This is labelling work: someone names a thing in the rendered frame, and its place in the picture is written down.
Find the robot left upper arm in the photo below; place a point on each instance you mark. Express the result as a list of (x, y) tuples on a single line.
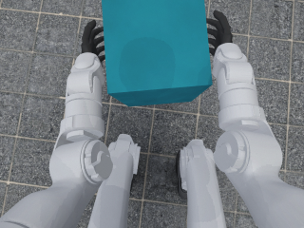
[(77, 171)]

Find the left robot thigh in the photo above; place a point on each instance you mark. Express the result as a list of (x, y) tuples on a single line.
[(110, 208)]

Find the carton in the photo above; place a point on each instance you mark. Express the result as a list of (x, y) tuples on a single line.
[(156, 51)]

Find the robot right hand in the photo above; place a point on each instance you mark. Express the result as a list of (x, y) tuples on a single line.
[(222, 33)]

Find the left robot shin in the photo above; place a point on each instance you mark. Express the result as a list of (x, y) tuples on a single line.
[(124, 137)]

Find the right robot forearm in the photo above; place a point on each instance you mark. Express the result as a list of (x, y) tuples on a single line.
[(237, 92)]

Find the robot left hand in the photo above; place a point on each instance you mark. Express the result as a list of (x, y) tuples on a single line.
[(89, 43)]

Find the robot right upper arm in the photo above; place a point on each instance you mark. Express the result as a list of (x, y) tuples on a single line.
[(251, 161)]

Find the left robot forearm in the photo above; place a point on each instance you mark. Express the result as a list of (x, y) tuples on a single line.
[(84, 101)]

